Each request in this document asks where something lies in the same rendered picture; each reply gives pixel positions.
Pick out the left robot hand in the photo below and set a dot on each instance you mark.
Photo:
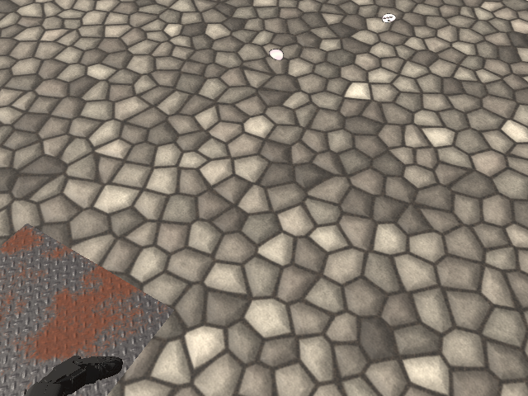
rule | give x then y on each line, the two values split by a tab
74	373

